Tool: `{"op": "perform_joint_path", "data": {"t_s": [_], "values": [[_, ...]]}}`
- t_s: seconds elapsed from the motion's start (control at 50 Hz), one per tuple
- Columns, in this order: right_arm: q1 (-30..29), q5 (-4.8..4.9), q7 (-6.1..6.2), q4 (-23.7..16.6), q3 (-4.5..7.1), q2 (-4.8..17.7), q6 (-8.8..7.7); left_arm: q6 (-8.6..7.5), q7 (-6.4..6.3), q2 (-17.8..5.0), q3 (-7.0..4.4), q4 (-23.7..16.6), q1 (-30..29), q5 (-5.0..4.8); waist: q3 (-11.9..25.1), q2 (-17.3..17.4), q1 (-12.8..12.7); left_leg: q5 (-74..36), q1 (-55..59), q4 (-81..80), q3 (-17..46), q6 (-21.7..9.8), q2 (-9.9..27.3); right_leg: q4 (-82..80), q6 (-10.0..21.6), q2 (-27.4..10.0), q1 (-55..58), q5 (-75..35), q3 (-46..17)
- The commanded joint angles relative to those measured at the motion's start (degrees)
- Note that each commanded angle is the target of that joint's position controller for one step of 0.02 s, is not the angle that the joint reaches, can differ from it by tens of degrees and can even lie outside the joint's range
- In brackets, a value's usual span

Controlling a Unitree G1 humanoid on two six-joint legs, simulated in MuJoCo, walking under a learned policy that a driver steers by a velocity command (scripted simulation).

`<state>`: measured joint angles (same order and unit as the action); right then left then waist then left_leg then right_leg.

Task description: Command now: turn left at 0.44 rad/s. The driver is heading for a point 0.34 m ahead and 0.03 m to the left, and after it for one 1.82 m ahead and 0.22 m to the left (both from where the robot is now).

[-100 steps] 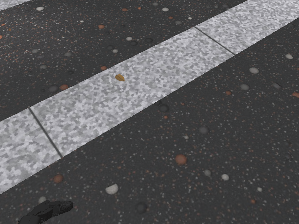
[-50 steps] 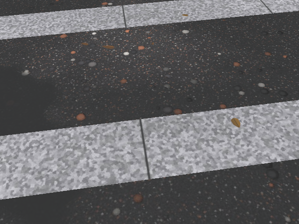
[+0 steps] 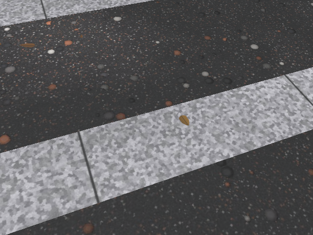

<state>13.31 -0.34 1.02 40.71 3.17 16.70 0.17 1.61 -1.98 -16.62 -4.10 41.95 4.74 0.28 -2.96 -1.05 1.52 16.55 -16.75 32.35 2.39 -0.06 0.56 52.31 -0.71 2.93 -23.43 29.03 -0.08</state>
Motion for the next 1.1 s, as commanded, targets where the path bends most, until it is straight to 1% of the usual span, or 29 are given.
{"op": "perform_joint_path", "data": {"t_s": [0.02,0.08,0.12,0.16,0.2,0.22,0.24,0.26,0.28,0.3,0.34,0.44,0.54,0.58,0.6,0.64,0.66,0.68,0.7,0.72,0.74,0.76,0.78,0.8,0.84,0.9,0.96,1.04,1.1], "values": [[-2.4,1.16,0.75,-4.3,3.14,10.4,-1.14,-0.81,-0.01,-4.2,-1.48,-4.8,-2.1,-0.44,6.8,6.9,-1.2,-32.9,13.5,-10.1,17.4,-12.2,13.7,5.2,-1.6,-2.1,-11.2,0.9,-4.3],[0.0,2.06,1.36,-4.0,3.44,10.0,0.53,-2.07,1.42,-2.3,-0.76,-5.3,-3.2,-0.97,9.1,9.1,0.5,-7.2,12.1,-13.0,17.5,-11.7,10.0,-6.0,-2.4,-0.9,-5.9,-4.5,-1.8],[-0.6,1.69,1.28,-4.7,3.6,10.6,0.72,-2.96,2.52,-3.0,-0.91,-5.6,-3.4,-1.71,6.7,11.5,0.6,7.7,6.5,-15.6,19.7,-11.9,9.2,-13.7,-1.5,0.1,-0.6,-4.7,-1.1],[-1.9,1.59,0.91,-5.3,3.5,10.8,0.67,-4.01,3.07,-4.4,-1.62,-4.9,-0.1,-2.03,5.6,11.9,-1.5,12.2,1.2,-15.5,21.2,-11.1,8.3,-21.9,-0.4,0.6,7.2,-9.1,-0.4],[-2.8,1.67,0.83,-6.0,2.66,8.2,0.49,-4.86,2.76,-5.7,-2.58,-2.6,6.4,-1.78,6.0,9.0,-4.9,15.6,-7.2,-10.4,19.5,-7.5,4.5,-30.1,1.2,-1.6,20.7,-15.9,-0.8],[-3.6,1.3,0.64,-6.8,1.43,4.0,0.22,-5.13,2.09,-8.6,-3.36,-1.4,13.6,-0.99,8.2,0.9,-7.3,18.8,-16.4,4.2,13.8,-3.8,-0.2,-33.8,4.0,-11.9,30.3,-7.6,-12.1],[-4.4,2.07,0.69,-9.9,1.16,2.6,-0.6,-5.39,2.32,-14.2,-4.3,-0.8,16.5,1.07,5.5,-10.6,-6.6,19.4,-29.7,18.2,7.6,-1.8,-6.0,-41.2,11.5,-25.0,29.9,9.0,-34.9],[-4.9,2.4,0.69,-10.6,1.99,6.4,-1.42,-6.34,2.42,-13.1,-3.85,-1.6,12.9,1.55,1.4,-9.6,-4.7,15.5,-32.7,26.9,9.6,-1.5,-0.6,-43.6,15.3,-27.8,24.8,16.2,-40.1],[-4.1,2.19,0.36,-9.3,2.94,9.1,-1.48,-6.78,2.01,-8.8,-2.73,-2.1,9.6,0.17,-2.0,-7.9,-3.4,10.4,-34.6,29.6,8.9,-1.2,0.8,-43.5,13.8,-24.7,23.9,14.6,-33.4],[-2.5,1.66,0.15,-7.7,3.23,9.1,-1.46,-6.98,1.64,-7.0,-2.11,-2.5,8.2,-0.46,-2.2,-6.8,-2.7,6.3,-34.0,30.6,8.0,-0.6,1.6,-43.4,11.3,-21.4,23.9,8.4,-26.7],[-3.3,1.5,-0.62,-7.4,2.85,6.9,-2.1,-7.27,1.1,-5.8,-1.62,-1.8,9.0,-0.2,-2.1,-5.6,-3.5,-1.5,-33.1,32.0,6.8,0.1,3.0,-43.8,9.0,-18.3,23.7,-6.3,-16.4],[-7.2,1.97,-1.84,-9.6,1.68,3.4,-2.39,-7.46,1.11,-6.2,-1.54,0.2,13.7,0.36,-1.5,-3.8,-5.6,-10.6,-33.2,27.1,3.5,2.0,3.8,-44.1,9.5,-16.5,24.0,-23.3,-3.5],[-13.9,1.2,-4.07,-12.3,0.39,0.6,-2.87,-5.79,0.44,-9.1,-1.8,1.9,13.8,-0.46,-3.7,-3.7,-6.8,-15.5,-22.7,9.4,-4.9,1.6,2.8,-40.4,7.9,-15.4,20.5,-43.1,6.7],[-14.2,1.42,-4.94,-12.9,0.67,1.2,-2.85,-5.14,0.36,-10.2,-1.93,3.0,15.7,-1.28,-1.5,-4.4,-6.3,-13.6,-17.0,5.6,-6.4,-0.2,0.8,-36.4,7.6,-16.3,22.1,-53.8,7.3],[-12.6,1.27,-5.08,-12.9,1.09,1.9,-2.95,-4.95,0.36,-10.7,-1.96,3.4,16.1,-1.79,0.4,-5.2,-4.7,-11.7,-13.2,4.0,-6.7,-1.8,-1.1,-33.2,7.4,-16.8,23.2,-61.8,6.9],[-1.3,0.88,-4.51,-9.8,3.01,5.5,-3.2,-4.77,0.45,-11.1,-1.8,3.7,15.0,-2.41,6.8,-4.8,2.4,-15.7,1.8,-3.1,-6.0,-6.0,-4.2,-21.1,5.9,-16.0,22.8,-68.7,7.2],[4.2,0.38,-3.27,-8.2,3.78,7.7,-2.96,-5.3,0.73,-9.8,-1.16,3.6,14.9,-2.01,10.1,-3.1,5.7,-28.0,14.2,-6.5,-3.5,-7.9,-1.9,-11.8,3.8,-13.7,15.9,-61.5,8.1],[8.5,-1.76,-1.61,-7.5,3.9,12.5,-2.32,-6.02,1.61,-3.3,1.06,1.6,17.8,1.16,19.7,11.4,3.6,-64.3,35.9,2.8,12.7,-14.2,15.2,9.6,0.8,-7.4,-1.5,-9.4,7.4],[8.6,-2.49,-1.65,-8.3,2.66,10.9,-2.53,-6.18,2.57,-3.6,2.12,4.7,25.4,-0.86,35.3,13.9,3.1,-64.2,43.7,-0.4,31.6,-26.0,29.5,24.9,-0.9,-1.0,-7.2,15.2,-6.8],[7.6,-1.81,-1.96,-8.1,2.51,8.4,-2.09,-5.53,2.62,-10.9,-0.34,4.9,19.0,-2.97,32.2,5.4,6.0,-55.5,35.3,-4.1,23.0,-22.3,23.8,26.0,-1.1,-3.7,-6.8,11.0,-10.7],[2.5,-0.67,-2.25,-7.1,1.83,7.0,-2.3,-4.77,2.38,-9.6,-0.16,2.5,14.4,-3.57,21.7,6.2,3.1,-46.8,27.8,-6.6,15.4,-18.6,20.2,22.2,-1.2,-6.1,-10.6,7.6,-7.6],[-1.6,0.07,-2.25,-6.3,0.96,4.2,-2.64,-3.8,1.46,-7.1,0.31,3.0,13.1,-2.56,14.8,3.0,0.6,-39.7,18.7,-9.4,11.3,-16.0,17.1,17.7,-2.0,-8.2,-10.1,4.4,-6.0],[-5.3,0.02,-2.33,-6.0,0.47,2.4,-2.87,-2.34,0.63,-6.4,0.16,3.7,14.5,-1.83,11.0,3.9,-2.0,-34.1,9.9,-12.4,7.5,-14.5,15.2,14.0,-3.0,-9.4,-5.5,1.7,-5.5],[-7.3,-0.93,-2.46,-5.4,0.67,2.7,-3.2,-1.03,0.23,-5.6,0.12,4.9,17.2,-1.48,9.3,5.4,-3.8,-31.8,1.8,-15.1,4.2,-13.8,13.9,13.2,-3.9,-8.9,1.1,-1.6,-4.0],[-10.7,-1.77,-2.32,-4.9,1.24,3.8,-3.87,0.36,-0.66,-4.3,0.04,4.7,19.2,-1.05,7.8,7.5,-5.3,-28.2,-3.6,-17.8,0.6,-14.4,13.7,9.7,-5.0,-8.0,4.2,-3.1,-2.2],[-10.1,-1.2,-0.79,-3.1,2.13,5.8,-3.48,1.04,-1.07,-5.0,-0.3,1.7,14.2,-0.66,7.3,7.5,-3.6,-18.6,-1.5,-19.4,-0.5,-14.7,15.5,5.3,-4.3,-9.3,0.8,-7.3,-2.1],[-9.9,-0.68,0.54,-1.9,2.51,6.6,-2.17,1.5,-0.46,-5.2,-0.42,-0.8,9.8,-0.66,6.1,7.5,-2.3,-9.0,0.3,-20.7,-0.6,-14.4,17.0,1.4,-3.3,-9.9,-1.0,-9.2,-1.2],[-9.7,0.0,0.69,-0.8,2.98,7.8,-0.81,1.61,0.9,-5.5,-0.71,-2.9,7.7,-0.72,5.8,7.1,-1.8,-9.4,3.9,-18.4,-2.0,-13.4,18.5,-5.0,-1.5,-9.0,0.6,-7.9,1.2],[-10.7,1.5,0.63,0.1,3.18,8.2,0.12,1.39,1.99,-5.2,-1.19,-2.7,10.7,-0.64,6.8,6.5,-4.2,-11.4,5.0,-11.0,-5.3,-9.3,17.0,-18.2,1.4,-6.0,7.5,-13.9,4.6]]}}
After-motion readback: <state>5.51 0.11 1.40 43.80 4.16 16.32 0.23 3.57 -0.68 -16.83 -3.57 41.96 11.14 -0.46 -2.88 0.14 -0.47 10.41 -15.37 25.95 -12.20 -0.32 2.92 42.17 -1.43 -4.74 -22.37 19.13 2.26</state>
